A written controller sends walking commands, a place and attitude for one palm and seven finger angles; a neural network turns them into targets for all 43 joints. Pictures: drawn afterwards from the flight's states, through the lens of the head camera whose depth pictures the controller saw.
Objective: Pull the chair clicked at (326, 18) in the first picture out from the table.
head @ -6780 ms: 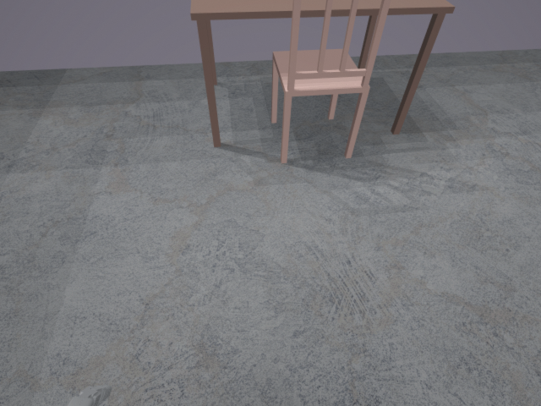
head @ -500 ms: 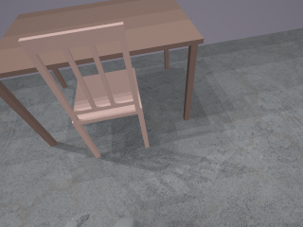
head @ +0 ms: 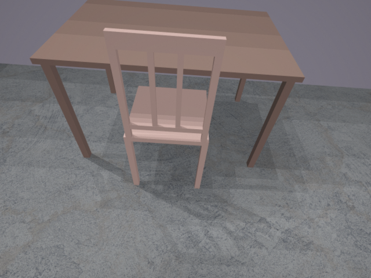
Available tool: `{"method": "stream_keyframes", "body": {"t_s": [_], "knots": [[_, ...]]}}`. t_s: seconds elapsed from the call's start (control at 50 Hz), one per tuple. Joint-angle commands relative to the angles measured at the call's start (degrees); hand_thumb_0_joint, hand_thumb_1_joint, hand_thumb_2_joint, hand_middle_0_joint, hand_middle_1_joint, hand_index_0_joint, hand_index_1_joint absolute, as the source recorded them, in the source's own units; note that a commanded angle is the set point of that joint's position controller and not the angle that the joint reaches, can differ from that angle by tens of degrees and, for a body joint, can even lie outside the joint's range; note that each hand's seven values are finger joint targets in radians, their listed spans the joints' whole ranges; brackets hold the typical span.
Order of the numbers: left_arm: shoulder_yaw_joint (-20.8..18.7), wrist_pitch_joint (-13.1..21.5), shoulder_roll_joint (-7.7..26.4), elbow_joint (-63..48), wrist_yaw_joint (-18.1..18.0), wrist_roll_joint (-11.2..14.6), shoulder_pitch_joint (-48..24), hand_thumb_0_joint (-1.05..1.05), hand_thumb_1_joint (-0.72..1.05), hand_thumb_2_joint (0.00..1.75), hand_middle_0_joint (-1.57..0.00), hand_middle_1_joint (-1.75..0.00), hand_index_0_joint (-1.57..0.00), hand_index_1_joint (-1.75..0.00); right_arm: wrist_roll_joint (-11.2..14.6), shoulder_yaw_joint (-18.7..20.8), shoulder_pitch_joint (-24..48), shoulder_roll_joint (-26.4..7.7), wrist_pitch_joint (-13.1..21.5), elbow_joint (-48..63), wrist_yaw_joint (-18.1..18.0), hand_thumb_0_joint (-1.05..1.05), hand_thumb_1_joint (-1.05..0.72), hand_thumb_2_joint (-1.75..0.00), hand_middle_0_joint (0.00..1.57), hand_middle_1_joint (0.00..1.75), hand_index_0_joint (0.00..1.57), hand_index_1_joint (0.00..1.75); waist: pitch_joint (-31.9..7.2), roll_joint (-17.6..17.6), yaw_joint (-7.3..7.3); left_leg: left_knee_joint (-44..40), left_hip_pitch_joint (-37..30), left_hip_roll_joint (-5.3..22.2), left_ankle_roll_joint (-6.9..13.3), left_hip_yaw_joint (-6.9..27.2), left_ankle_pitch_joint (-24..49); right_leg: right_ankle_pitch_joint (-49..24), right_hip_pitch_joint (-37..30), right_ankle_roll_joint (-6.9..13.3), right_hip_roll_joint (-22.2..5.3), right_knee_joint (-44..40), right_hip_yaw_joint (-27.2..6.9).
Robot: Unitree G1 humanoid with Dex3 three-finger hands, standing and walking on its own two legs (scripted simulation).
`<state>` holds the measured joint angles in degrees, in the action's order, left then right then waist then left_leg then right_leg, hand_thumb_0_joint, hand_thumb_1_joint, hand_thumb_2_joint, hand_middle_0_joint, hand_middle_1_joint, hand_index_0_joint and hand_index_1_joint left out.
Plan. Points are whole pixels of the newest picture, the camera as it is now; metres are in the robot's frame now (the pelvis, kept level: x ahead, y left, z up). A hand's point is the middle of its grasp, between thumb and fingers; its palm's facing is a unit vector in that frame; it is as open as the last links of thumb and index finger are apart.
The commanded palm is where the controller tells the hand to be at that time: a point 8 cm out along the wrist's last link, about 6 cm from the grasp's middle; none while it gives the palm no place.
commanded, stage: take the last steps up to it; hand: left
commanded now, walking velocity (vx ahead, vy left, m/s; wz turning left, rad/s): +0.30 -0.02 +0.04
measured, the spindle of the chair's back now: (152, 93) +0.77 +0.18 -0.07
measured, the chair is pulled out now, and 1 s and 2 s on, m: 0.00 0.00 0.00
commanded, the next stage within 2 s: come to a stop and stand still in 0.84 s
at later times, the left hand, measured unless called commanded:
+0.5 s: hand out of the picture +0.12 +0.11 -0.15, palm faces +0.09 -0.97 -0.24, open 7.2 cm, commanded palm none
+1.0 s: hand (131, 250) +0.22 +0.16 -0.19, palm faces +0.13 -0.98 -0.16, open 7.4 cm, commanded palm none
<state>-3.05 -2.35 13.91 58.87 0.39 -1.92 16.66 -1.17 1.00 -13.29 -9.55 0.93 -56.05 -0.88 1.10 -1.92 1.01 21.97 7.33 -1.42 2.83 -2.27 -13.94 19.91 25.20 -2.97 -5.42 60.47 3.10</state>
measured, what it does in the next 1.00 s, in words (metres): walks ahead: right foot, then left foot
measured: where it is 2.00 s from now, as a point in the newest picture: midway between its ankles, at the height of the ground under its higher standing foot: (184, 276)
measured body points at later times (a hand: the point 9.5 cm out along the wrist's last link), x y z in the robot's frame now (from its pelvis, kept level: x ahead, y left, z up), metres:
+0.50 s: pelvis +0.12 -0.07 +0.00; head +0.12 -0.10 +0.45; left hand +0.11 +0.16 -0.14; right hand +0.11 -0.30 -0.17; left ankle +0.12 +0.09 -0.65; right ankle +0.10 -0.13 -0.74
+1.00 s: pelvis +0.28 +0.00 -0.01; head +0.30 +0.01 +0.44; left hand +0.22 +0.21 -0.18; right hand +0.39 -0.22 -0.15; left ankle +0.31 +0.07 -0.74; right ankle +0.21 -0.12 -0.66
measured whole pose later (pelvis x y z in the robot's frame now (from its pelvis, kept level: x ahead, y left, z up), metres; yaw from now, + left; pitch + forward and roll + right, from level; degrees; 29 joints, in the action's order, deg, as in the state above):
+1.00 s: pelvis +0.28 +0.00 -0.01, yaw +2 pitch -1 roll +1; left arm -2.2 1.1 8.0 64.5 -1.7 -1.1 20.5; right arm -0.5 1.9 -8.3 -7.5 3.7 -58.1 -1.7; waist 4.0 -2.6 2.3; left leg 28.6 14.8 -1.7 4.4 -8.2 -13.0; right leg 24.9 21.8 0.4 -4.1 65.7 2.8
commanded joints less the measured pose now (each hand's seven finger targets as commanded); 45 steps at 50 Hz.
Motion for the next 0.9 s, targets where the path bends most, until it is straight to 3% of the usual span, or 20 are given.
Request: {"method": "stream_keyframes", "body": {"t_s": [0.0,0.12,0.16,0.22,0.24,0.26,0.28,0.3,0.32,0.36,0.42,0.58,0.7,0.76,0.78,0.8,0.82,0.84,0.86,0.88], "knots": [[0.1,2.3,2.8,-4.5,0.3,0.3,-4.5,0.0,0.9,0.9,-0.2,-0.3,-0.2,-0.3,0.3,2.4,-7.9,-9.3,1.4,-0.3,-0.7,0.0,-0.9,-0.9,0.2,0.3,0.2,0.3,3.3,7.8,-3.1,-12.3,-5.2,15.5,8.6,15.3,1.1,-0.4,9.1,-0.1,-0.9,-5.2,-1.0],[0.3,2.9,0.7,-6.1,0.7,0.6,-8.8,0.0,0.9,0.9,-0.2,-0.3,-0.2,-0.3,-0.4,2.7,-9.5,-9.7,1.5,-2.2,-0.6,0.0,-0.9,-0.9,0.2,0.3,0.2,0.3,6.6,8.3,-3.77,-12.5,-1.0,16.5,9.0,15.6,-3.4,1.1,3.5,0.6,-0.3,-18.7,0.4],[0.1,3.3,0.2,-5.4,0.7,0.7,-7.4,0.0,0.9,0.9,-0.2,-0.3,-0.2,-0.3,-0.5,2.7,-8.9,-9.9,1.5,-2.9,-0.5,0.0,-0.9,-0.9,0.2,0.3,0.2,0.3,6.3,8.0,-2.7,-10.7,2.1,16.0,8.2,14.4,-3.4,-0.2,-1.9,1.1,0.9,-22.8,1.3],[-0.9,4.4,1.6,-1.9,0.4,0.5,2.9,0.0,0.9,0.9,-0.2,-0.3,-0.2,-0.3,-0.1,2.2,-7.6,-8.0,1.6,-3.7,-0.4,0.0,-0.9,-0.9,0.2,0.3,0.2,0.3,2.2,1.8,2.25,2.1,10.5,10.4,3.8,8.6,-5.1,-6.1,-21.4,2.1,1.9,-35.2,0.9],[-1.7,5.3,5.9,0.2,-0.1,0.0,9.3,0.0,0.9,0.9,-0.2,-0.3,-0.2,-0.3,0.5,1.7,-8.2,-5.1,1.9,-3.4,0.0,0.0,-0.9,-0.9,0.2,0.3,0.2,0.3,-1.6,-8.7,4.59,17.1,19.2,4.7,1.0,2.2,-8.8,2.0,-32.1,5.4,-8.0,-40.5,-11.9],[-2.7,5.4,10.7,1.3,-0.5,0.4,14.6,0.0,0.9,0.9,-0.2,-0.3,-0.2,-0.3,0.6,1.5,-6.7,-4.1,2.1,-1.1,0.3,0.0,-0.9,-0.9,0.2,0.3,0.2,0.3,-2.7,-18.6,6.14,31.5,28.8,0.2,-0.4,-1.3,-20.2,5.9,-35.4,10.8,-19.5,-48.8,-30.3],[-2.5,5.3,9.8,1.2,-0.9,1.2,14.5,0.0,0.9,0.9,-0.2,-0.3,-0.2,-0.3,0.1,2.3,-4.9,-6.9,1.8,-0.9,0.5,0.0,-0.9,-0.9,0.2,0.3,0.2,0.3,-1.1,-11.0,5.86,39.4,29.6,2.7,0.0,2.8,-18.5,11.5,-30.1,12.9,-20.2,-51.9,-31.7],[-2.3,5.6,7.7,0.8,-1.1,1.3,10.6,0.0,0.9,0.9,-0.2,-0.3,-0.2,-0.3,0.0,2.7,-4.3,-6.6,1.4,-1.3,0.9,0.0,-0.9,-0.9,0.2,0.3,0.2,0.3,2.5,-12.8,4.24,43.3,30.3,4.7,0.5,4.1,-12.8,13.9,-25.1,11.8,-18.2,-53.3,-28.5],[-1.5,5.5,5.0,-0.2,-1.2,1.2,7.0,0.0,0.9,0.9,-0.2,-0.3,-0.2,-0.3,0.0,2.8,-3.6,-5.7,1.3,-2.0,1.0,0.0,-0.9,-0.9,0.2,0.3,0.2,0.3,5.5,-6.6,2.51,45.0,30.2,6.0,0.0,4.2,-8.4,13.7,-20.4,11.6,-17.1,-53.8,-25.5],[-0.1,6.3,0.8,-0.9,-1.2,1.2,3.8,0.0,0.9,0.9,-0.2,-0.3,-0.2,-0.3,-0.2,2.6,-5.9,-3.3,0.6,-3.9,1.4,0.0,-0.9,-0.9,0.2,0.3,0.2,0.3,6.8,-1.5,-0.46,43.8,26.1,7.2,-1.2,3.6,-0.8,1.2,-14.9,9.3,-12.2,-53.6,-13.9],[0.6,7.0,-0.9,0.3,-1.3,1.2,6.1,0.0,0.9,0.9,-0.2,-0.3,-0.2,-0.3,-0.4,2.6,-8.3,-1.7,-0.4,-5.3,1.6,0.0,-0.9,-0.9,0.2,0.3,0.2,0.3,5.6,-2.9,-1.85,42.5,25.5,6.9,-2.6,1.9,3.6,-12.3,-15.3,8.3,-8.9,-53.0,-5.8],[0.8,8.0,-0.3,3.7,-1.8,0.9,12.3,0.0,0.9,0.9,-0.2,-0.3,-0.2,-0.3,-0.1,2.3,2.5,-2.7,-0.1,-1.3,2.1,0.0,-0.9,-0.9,0.2,0.3,0.2,0.3,5.5,-3.3,0.08,31.6,32.3,7.6,-3.7,-0.1,5.4,-31.8,-25.5,10.9,-9.7,-49.9,-3.5],[0.8,7.2,0.6,5.8,-2.4,0.5,14.6,0.0,0.9,0.9,-0.2,-0.3,-0.2,-0.3,0.1,1.5,9.5,-1.6,0.7,0.8,2.6,0.0,-0.9,-0.9,0.2,0.3,0.2,0.3,7.8,-5.4,1.72,20.3,26.0,5.2,-1.5,-3.1,2.8,-41.2,-25.4,11.3,-10.6,-46.9,-2.3],[0.3,6.9,1.4,6.0,-2.5,0.5,13.3,0.0,0.9,0.9,-0.2,-0.3,-0.2,-0.3,0.0,1.4,5.2,-2.2,1.3,-0.1,1.8,0.0,-0.9,-0.9,0.2,0.3,0.2,0.3,3.5,-5.2,-0.68,13.7,16.2,1.5,0.4,-4.8,0.6,-53.1,-26.9,10.1,-9.2,-38.3,-0.4],[0.3,6.8,1.6,5.8,-2.5,0.8,12.2,0.0,0.9,0.9,-0.2,-0.3,-0.2,-0.3,-0.2,1.6,-0.4,-2.9,1.7,-1.8,1.3,0.0,-0.9,-0.9,0.2,0.3,0.2,0.3,0.2,-5.5,-3.26,8.9,9.1,0.0,1.0,-5.4,4.2,-55.6,-26.6,8.7,-7.6,-31.3,1.3],[0.4,6.7,1.3,5.6,-2.4,1.0,11.9,0.0,0.9,0.9,-0.2,-0.3,-0.2,-0.3,-0.5,2.1,-7.0,-5.3,2.1,-3.9,0.9,0.0,-0.9,-0.9,0.2,0.3,0.2,0.3,-3.2,-3.4,-5.76,6.4,-1.5,1.5,1.5,-3.8,10.8,-48.1,-21.2,7.4,-5.8,-21.7,1.9],[0.6,6.6,-0.6,5.1,-2.3,1.8,13.4,0.0,0.9,0.9,-0.2,-0.3,-0.2,-0.3,-1.1,3.0,-12.6,-9.9,2.5,-4.6,0.3,0.0,-0.9,-0.9,0.2,0.3,0.2,0.3,-9.9,5.5,-7.14,7.0,-15.0,12.7,5.9,8.2,26.3,-25.9,-9.8,5.0,0.0,-8.6,4.8],[1.5,6.7,-3.6,3.8,-2.0,2.3,14.4,0.0,0.9,0.9,-0.2,-0.3,-0.2,-0.3,-0.4,3.7,-15.4,-13.5,2.3,-4.9,-0.3,0.0,-0.9,-0.9,0.2,0.3,0.2,0.3,-14.4,14.4,-6.1,2.9,-22.6,25.4,13.1,24.4,43.9,13.7,2.1,4.2,5.7,7.6,3.2],[0.8,6.1,-1.9,3.1,-2.5,1.6,12.1,0.0,0.9,0.9,-0.2,-0.3,-0.2,-0.3,0.6,3.4,-12.4,-12.9,1.6,-4.3,-0.4,0.0,-0.9,-0.9,0.2,0.3,0.2,0.3,-11.9,7.9,-4.84,-0.3,-15.7,26.0,14.8,21.5,37.7,15.5,3.0,5.4,3.7,12.9,-1.4],[0.8,5.7,-2.5,2.9,-2.4,1.4,8.9,0.0,0.9,0.9,-0.2,-0.3,-0.2,-0.3,0.5,3.0,-8.4,-10.4,1.9,-3.5,-0.6,0.0,-0.9,-0.9,0.2,0.3,0.2,0.3,-5.9,5.2,-3.9,-3.2,-8.5,23.4,13.3,18.2,29.2,11.4,4.9,5.0,1.9,13.5,-1.8]]}}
